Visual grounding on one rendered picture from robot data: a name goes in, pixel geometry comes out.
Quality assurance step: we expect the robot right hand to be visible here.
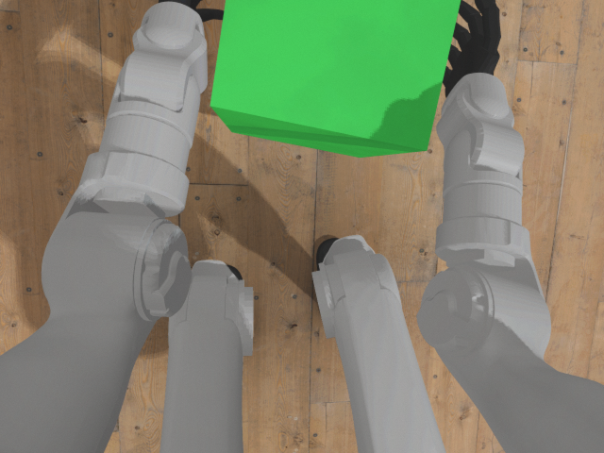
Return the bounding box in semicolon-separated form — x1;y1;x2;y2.
443;0;501;97

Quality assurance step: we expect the carton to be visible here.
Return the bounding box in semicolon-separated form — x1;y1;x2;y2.
210;0;461;158

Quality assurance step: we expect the right robot upper arm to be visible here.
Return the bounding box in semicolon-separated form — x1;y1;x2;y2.
416;265;604;453

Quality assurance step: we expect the robot right forearm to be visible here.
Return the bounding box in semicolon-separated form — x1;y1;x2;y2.
435;73;545;299

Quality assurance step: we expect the left robot upper arm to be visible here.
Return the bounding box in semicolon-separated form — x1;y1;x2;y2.
0;211;192;453

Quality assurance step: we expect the robot left forearm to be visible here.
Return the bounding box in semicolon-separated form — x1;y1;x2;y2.
42;2;208;299

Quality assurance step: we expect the left robot thigh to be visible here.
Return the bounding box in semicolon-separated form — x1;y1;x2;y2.
159;276;253;453

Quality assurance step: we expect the right robot foot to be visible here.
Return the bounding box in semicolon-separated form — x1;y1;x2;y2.
316;238;338;271

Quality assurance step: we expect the robot left hand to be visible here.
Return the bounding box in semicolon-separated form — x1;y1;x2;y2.
159;0;224;22

